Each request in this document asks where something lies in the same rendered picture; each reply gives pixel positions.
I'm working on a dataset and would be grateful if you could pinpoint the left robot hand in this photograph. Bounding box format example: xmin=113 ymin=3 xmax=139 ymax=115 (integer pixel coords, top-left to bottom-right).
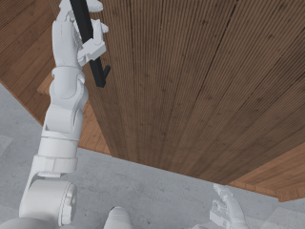
xmin=51 ymin=0 xmax=109 ymax=71

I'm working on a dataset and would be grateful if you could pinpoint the wardrobe door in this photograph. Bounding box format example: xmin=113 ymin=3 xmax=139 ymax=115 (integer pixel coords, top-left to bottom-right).
xmin=235 ymin=142 xmax=305 ymax=193
xmin=48 ymin=0 xmax=305 ymax=186

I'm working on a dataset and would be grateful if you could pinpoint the right robot hand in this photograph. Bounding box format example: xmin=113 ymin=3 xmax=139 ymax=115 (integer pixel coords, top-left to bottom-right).
xmin=210 ymin=183 xmax=247 ymax=229

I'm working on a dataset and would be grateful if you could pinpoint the robot left forearm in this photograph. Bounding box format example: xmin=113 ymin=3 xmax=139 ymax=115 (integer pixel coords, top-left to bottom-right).
xmin=19 ymin=66 xmax=89 ymax=218

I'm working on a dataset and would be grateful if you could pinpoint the handle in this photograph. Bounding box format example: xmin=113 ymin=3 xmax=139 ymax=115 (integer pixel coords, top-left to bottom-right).
xmin=70 ymin=0 xmax=111 ymax=88

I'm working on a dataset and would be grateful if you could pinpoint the robot left thigh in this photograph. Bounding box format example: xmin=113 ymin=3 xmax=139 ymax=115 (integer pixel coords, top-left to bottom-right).
xmin=103 ymin=207 xmax=134 ymax=229

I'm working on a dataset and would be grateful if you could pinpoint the left robot upper arm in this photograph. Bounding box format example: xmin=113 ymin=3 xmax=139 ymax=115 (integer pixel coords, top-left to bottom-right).
xmin=0 ymin=179 xmax=77 ymax=229

